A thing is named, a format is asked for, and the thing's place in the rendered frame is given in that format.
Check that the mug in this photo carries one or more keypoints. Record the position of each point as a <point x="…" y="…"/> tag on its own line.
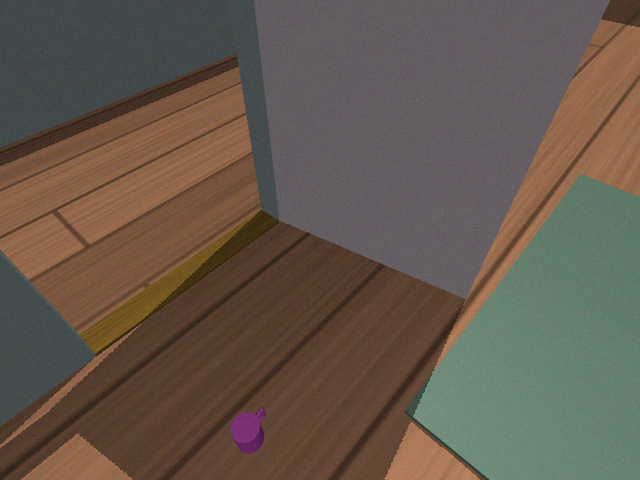
<point x="247" y="432"/>

